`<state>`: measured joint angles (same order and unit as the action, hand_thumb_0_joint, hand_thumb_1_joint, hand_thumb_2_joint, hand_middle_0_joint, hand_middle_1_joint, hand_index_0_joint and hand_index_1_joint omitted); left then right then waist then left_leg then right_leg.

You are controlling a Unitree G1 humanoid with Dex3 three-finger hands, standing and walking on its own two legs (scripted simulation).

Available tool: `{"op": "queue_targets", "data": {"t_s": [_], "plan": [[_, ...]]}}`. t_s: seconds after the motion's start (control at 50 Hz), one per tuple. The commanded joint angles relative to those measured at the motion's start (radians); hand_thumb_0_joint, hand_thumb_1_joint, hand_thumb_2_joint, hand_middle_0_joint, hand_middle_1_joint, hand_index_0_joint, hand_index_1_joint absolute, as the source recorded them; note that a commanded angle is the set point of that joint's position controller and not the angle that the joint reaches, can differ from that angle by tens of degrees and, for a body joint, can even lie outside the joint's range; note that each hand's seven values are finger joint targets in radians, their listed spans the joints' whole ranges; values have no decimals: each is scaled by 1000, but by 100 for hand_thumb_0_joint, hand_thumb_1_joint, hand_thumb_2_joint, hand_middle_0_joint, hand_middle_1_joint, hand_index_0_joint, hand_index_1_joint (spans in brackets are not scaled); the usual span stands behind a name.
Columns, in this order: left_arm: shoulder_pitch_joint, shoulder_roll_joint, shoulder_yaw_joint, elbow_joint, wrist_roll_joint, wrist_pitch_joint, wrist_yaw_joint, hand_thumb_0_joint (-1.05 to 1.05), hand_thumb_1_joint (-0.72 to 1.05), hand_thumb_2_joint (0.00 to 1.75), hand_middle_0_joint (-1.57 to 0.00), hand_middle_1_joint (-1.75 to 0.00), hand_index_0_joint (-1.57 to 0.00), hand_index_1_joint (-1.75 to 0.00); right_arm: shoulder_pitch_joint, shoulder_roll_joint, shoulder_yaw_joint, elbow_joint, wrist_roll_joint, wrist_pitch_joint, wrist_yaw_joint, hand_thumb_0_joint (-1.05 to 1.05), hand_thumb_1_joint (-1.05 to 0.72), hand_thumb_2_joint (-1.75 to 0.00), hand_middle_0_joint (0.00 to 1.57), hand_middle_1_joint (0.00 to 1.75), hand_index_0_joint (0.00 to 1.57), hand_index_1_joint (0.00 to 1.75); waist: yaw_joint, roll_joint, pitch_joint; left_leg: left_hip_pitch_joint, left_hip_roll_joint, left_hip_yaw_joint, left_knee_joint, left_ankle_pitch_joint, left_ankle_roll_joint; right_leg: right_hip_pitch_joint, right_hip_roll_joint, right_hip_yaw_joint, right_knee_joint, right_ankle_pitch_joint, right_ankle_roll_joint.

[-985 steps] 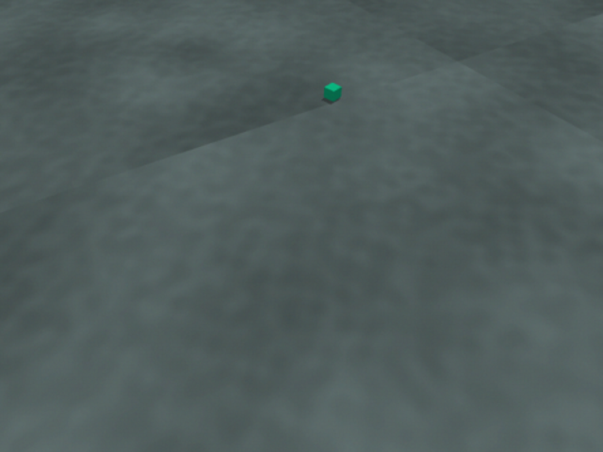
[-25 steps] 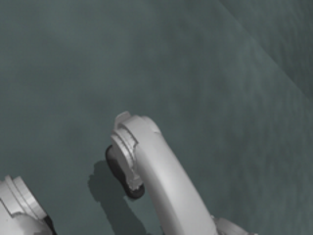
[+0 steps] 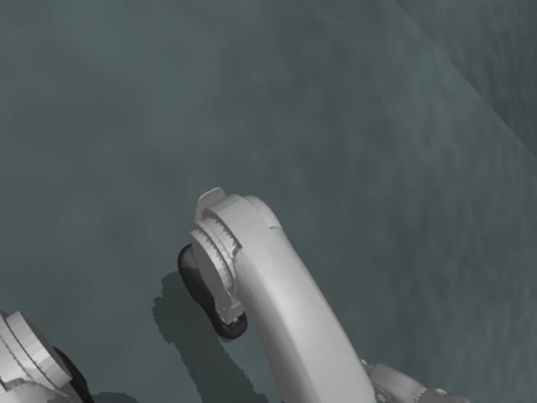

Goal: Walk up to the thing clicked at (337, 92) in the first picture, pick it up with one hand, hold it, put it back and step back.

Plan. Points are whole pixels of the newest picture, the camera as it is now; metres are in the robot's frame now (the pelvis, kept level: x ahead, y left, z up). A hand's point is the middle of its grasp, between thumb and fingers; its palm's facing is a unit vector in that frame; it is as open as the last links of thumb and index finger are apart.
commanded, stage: close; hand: left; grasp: from above
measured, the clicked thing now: out of the picture +0.44 +0.36 -0.29
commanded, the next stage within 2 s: settle in 1.58 s
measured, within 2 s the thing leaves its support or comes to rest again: neither
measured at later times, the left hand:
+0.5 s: hand out of the picture +0.44 +0.34 -0.26, palm faces -0.06 -0.45 -0.89, open 12.6 cm
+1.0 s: hand out of the picture +0.44 +0.34 -0.26, palm faces -0.06 -0.45 -0.89, open 11.4 cm
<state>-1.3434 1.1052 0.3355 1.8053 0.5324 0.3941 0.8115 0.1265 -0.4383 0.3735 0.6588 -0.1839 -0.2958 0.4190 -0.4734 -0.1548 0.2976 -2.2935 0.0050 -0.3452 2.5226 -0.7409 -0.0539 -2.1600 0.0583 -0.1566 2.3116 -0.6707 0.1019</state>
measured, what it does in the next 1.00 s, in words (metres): stands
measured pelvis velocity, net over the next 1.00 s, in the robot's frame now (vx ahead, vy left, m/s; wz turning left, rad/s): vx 0.00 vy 0.00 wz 0.00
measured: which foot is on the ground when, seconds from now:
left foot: down 0.00-1.00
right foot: down 0.00-1.00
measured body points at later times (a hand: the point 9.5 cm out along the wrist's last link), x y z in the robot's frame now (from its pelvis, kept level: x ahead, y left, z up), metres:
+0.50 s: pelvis +0.00 +0.00 +0.01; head +0.31 +0.12 +0.31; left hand +0.44 +0.36 -0.21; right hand -0.01 -0.25 -0.02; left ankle +0.06 +0.13 -0.29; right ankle +0.12 -0.13 -0.29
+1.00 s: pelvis +0.00 +0.00 +0.01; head +0.31 +0.12 +0.31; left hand +0.44 +0.36 -0.21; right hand +0.00 -0.24 -0.02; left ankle +0.06 +0.13 -0.29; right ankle +0.12 -0.13 -0.29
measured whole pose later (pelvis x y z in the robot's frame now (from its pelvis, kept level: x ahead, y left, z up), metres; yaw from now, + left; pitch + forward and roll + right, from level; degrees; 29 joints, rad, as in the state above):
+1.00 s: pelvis +0.00 +0.00 +0.01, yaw +0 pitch +28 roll -17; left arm -1.33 1.10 0.31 1.80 0.58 0.38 0.79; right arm 0.13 -0.42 0.37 0.68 -0.20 -0.32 0.40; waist -0.48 -0.16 0.29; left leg -2.28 0.01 -0.34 2.49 -0.73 -0.05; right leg -2.14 0.05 -0.16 2.27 -0.66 0.09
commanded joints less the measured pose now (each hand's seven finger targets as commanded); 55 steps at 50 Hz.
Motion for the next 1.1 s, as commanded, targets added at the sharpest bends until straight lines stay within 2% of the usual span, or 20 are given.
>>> {"op": "queue_targets", "data": {"t_s": [0.0, 0.04, 0.12, 0.18, 0.26, 0.32, 0.42, 0.46, 0.54, 0.56, 0.6, 0.66, 0.68, 0.76, 0.8, 0.84, 0.9, 1.0, 1.02, 1.08], "plan": [[-204, 170, -36, -110, 34, 1, 23, 0, -41, 103, -17, -97, -14, -100, 250, -362, -92, 58, 3, 16, -6, 0, -90, -90, 20, 30, 20, 30, -91, 564, -661, 493, 57, 135, -252, 259, 45, 399, 19, -155, -199, 347, -90], [-217, 191, -36, -123, 57, 1, 17, 0, -39, 101, -18, -97, -15, -100, 258, -351, -88, 73, 0, 17, -11, 0, -90, -90, 20, 30, 20, 30, -91, 579, -665, 492, 55, 141, -261, 253, 44, 403, 22, -153, -205, 344, -93], [-201, 176, -32, -89, 68, 4, 26, 0, -43, 101, -16, -95, -13, -98, 254, -348, -97, 80, 1, 11, -14, 0, -90, -90, 20, 30, 20, 30, -89, 577, -666, 500, 61, 136, -266, 232, 43, 398, 24, -157, -217, 326, -95], [-214, 176, -31, -114, 52, 1, 25, 0, -38, 102, -21, -94, -17, -98, 251, -346, -96, 79, -1, 11, -17, 0, -90, -90, 20, 30, 20, 30, -88, 577, -653, 500, 61, 134, -269, 238, 43, 391, 19, -157, -213, 325, -95], [-195, 184, -35, -87, 67, -9, 27, 0, -35, 102, -23, -94, -19, -97, 237, -345, -92, 78, -9, 9, -20, 0, -89, -90, 20, 30, 20, 30, -92, 578, -638, 492, 64, 130, -284, 222, 42, 396, 21, -161, -216, 315, -98], [-198, 185, -34, -102, 64, -12, 20, 0, -32, 100, -25, -92, -22, -96, 242, -341, -91, 78, -10, 6, -23, 0, -90, -90, 20, 30, 20, 30, -90, 561, -648, 479, 61, 143, -276, 222, 47, 413, 25, -151, -238, 316, -94], [-193, 164, -34, -86, 60, -15, 30, 0, -31, 95, -25, -88, -22, -91, 234, -339, -93, 89, -12, -5, -23, 0, -89, -90, 20, 30, 20, 30, -86, 579, -641, 518, 65, 123, -285, 230, 39, 385, 16, -161, -219, 320, -97], [-183, 178, -33, -79, 75, -21, 27, 0, -30, 99, -28, -89, -24, -93, 248, -343, -96, 97, -16, -5, -24, 0, -89, -90, 20, 30, 20, 30, -93, 577, -643, 504, 62, 132, -290, 223, 41, 413, 23, -157, -233, 321, -96], [-205, 161, -31, -104, 41, -19, 30, 0, -25, 94, -30, -85, -27, -89, 232, -339, -91, 81, -14, -9, -20, 0, -89, -90, 20, 30, 20, 30, -91, 582, -633, 522, 65, 124, -285, 239, 39, 385, 14, -159, -219, 323, -96], [-192, 152, -41, -85, 51, -19, 29, 0, -25, 94, -31, -85, -28, -89, 240, -346, -91, 83, -20, -9, -22, 0, -89, -90, 20, 30, 20, 30, -103, 584, -641, 523, 66, 128, -290, 250, 38, 408, 20, -159, -223, 340, -95], [-195, 149, -41, -94, 41, -18, 29, 0, -22, 95, -32, -86, -29, -90, 241, -342, -92, 78, -18, -12, -19, 0, -89, -90, 20, 30, 20, 30, -102, 575, -636, 519, 60, 123, -282, 260, 41, 400, 11, -160, -211, 341, -93], [-199, 160, -34, -82, 51, -17, 29, 0, -19, 93, -34, -85, -32, -89, 251, -341, -91, 86, -21, -7, -17, 0, -89, -90, 20, 30, 20, 30, -100, 585, -633, 520, 61, 123, -296, 255, 39, 393, 15, -160, -215, 338, -97], [-192, 150, -44, -78, 50, -14, 26, 0, -18, 96, -36, -87, -33, -90, 251, -348, -92, 76, -20, -6, -18, 0, -89, -90, 20, 30, 20, 30, -101, 579, -632, 520, 65, 123, -291, 258, 38, 397, 19, -160, -216, 341, -96], [-201, 142, -44, -100, 34, -13, 22, 0, -19, 91, -35, -83, -32, -86, 241, -347, -93, 71, -17, -12, -17, 0, -89, -90, 20, 30, 20, 30, -104, 580, -624, 524, 58, 125, -281, 257, 41, 388, 11, -156, -208, 338, -92], [-186, 138, -50, -75, 49, -12, 22, 0, -17, 91, -38, -81, -34, -84, 237, -355, -98, 68, -17, -8, -19, 0, -89, -90, 20, 30, 20, 30, -99, 570, -636, 514, 64, 125, -287, 237, 41, 393, 20, -159, -221, 322, -96], [-180, 161, -53, -79, 74, -13, 13, 0, -14, 93, -40, -83, -36, -87, 245, -347, -94, 83, -17, -9, -22, 0, -89, -90, 20, 30, 20, 30, -95, 577, -641, 501, 61, 134, -290, 233, 42, 403, 22, -154, -232, 322, -96], [-193, 160, -45, -88, 68, -15, 19, 0, -12, 91, -42, -80, -38, -84, 241, -347, -95, 82, -18, -9, -22, 0, -89, -90, 20, 30, 20, 30, -90, 577, -632, 516, 65, 123, -299, 236, 39, 395, 17, -160, -222, 322, -99], [-198, 152, -48, -95, 53, -14, 20, 0, -7, 89, -46, -77, -42, -81, 233, -348, -92, 79, -21, -14, -22, 0, -89, -90, 20, 30, 20, 30, -101, 571, -634, 513, 62, 123, -290, 240, 42, 395, 13, -155, -221, 327, -94], [-187, 163, -44, -84, 64, -16, 18, 0, -6, 89, -46, -78, -42, -81, 249, -347, -92, 92, -24, -13, -23, 0, -89, -90, 20, 30, 20, 30, -102, 560, -639, 505, 59, 129, -296, 227, 43, 407, 17, -153, -231, 320, -93], [-190, 160, -35, -67, 56, -20, 25, 0, -3, 91, -49, -78, -45, -82, 232, -346, -91, 86, -21, -20, -24, 0, -89, -90, 20, 30, 20, 30, -95, 562, -628, 507, 64, 123, -293, 214, 41, 396, 15, -157, -233, 308, -94]]}}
